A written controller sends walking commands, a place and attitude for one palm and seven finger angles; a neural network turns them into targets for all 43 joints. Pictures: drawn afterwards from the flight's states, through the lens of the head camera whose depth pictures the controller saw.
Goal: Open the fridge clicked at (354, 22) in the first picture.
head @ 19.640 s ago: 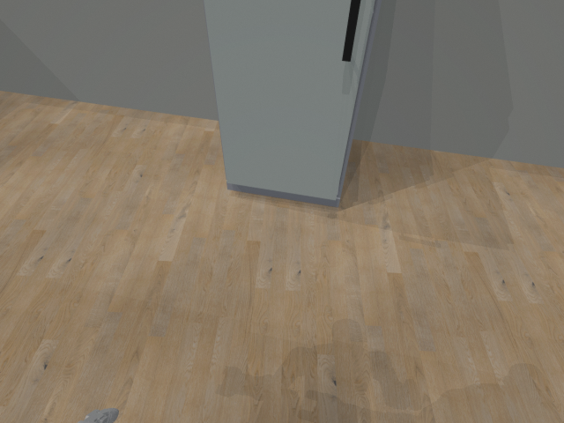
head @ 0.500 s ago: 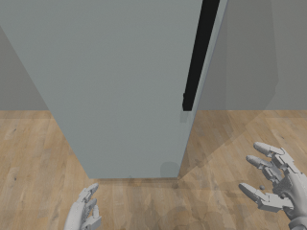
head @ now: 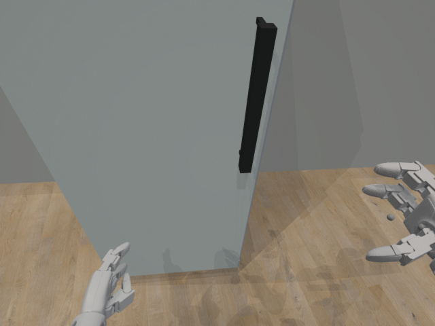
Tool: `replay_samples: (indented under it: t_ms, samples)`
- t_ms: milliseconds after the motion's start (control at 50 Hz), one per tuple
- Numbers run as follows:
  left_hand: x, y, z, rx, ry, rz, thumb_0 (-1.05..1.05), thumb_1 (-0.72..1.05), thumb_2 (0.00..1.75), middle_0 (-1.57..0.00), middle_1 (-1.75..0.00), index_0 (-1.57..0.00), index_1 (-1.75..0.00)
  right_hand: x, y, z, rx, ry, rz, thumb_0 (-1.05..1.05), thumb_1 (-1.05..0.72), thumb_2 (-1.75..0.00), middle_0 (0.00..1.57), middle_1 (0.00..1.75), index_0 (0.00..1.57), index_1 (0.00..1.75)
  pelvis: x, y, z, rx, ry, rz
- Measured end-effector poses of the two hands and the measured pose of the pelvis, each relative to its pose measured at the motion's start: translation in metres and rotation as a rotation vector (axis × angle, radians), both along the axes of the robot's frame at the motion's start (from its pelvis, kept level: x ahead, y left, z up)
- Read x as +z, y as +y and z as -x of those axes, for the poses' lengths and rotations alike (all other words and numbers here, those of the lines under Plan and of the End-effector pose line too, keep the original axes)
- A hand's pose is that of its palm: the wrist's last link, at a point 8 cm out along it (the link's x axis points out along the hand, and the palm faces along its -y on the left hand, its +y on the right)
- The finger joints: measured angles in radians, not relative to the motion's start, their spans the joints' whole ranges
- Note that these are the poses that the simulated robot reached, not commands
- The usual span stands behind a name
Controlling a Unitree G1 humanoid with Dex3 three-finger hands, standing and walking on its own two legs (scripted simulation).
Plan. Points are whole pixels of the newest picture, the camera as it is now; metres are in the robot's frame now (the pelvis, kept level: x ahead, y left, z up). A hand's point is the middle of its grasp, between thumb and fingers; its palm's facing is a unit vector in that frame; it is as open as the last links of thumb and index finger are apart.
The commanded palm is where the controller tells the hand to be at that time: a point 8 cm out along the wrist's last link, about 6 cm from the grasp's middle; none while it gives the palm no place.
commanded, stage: raise the hand to about handle height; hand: right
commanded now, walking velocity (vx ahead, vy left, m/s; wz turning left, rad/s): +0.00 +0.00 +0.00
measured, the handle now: (251, 106) +0.50 -0.06 +0.18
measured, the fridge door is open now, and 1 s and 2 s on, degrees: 0 0 0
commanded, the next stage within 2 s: move the hooked fingers beside the handle in 0.82 s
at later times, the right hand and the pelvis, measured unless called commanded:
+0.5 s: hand (402, 170) +0.29 -0.26 +0.21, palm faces +0.00 +0.99 -0.12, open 13.9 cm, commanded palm +0.24 -0.30 +0.23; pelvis +0.00 +0.02 +0.00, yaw +0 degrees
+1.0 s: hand (400, 171) +0.28 -0.26 +0.21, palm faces +0.02 +0.99 -0.11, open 13.9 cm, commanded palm +0.26 -0.29 +0.22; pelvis +0.01 +0.02 +0.00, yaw +0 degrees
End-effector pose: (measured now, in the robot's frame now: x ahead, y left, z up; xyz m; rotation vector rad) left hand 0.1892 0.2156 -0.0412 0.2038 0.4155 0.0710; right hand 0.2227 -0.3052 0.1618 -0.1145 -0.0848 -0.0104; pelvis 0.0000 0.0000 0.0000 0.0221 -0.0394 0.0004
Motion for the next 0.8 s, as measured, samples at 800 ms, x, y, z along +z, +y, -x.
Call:
replay_samples:
  t_ms: [800]
  samples:
    - [-0.011,0.029,0.003,0.045,0.085,0.027,0.02,0.9,0.9,-0.2,-0.3,-0.2,-0.3,0.055,-0.007,-0.042,-0.02,0.011,0.001,-0.01,0.5,-0.3,0.3,1.2,0.31,1.2,0.005,0.018,-0.006,0.007,-0.005,0.012]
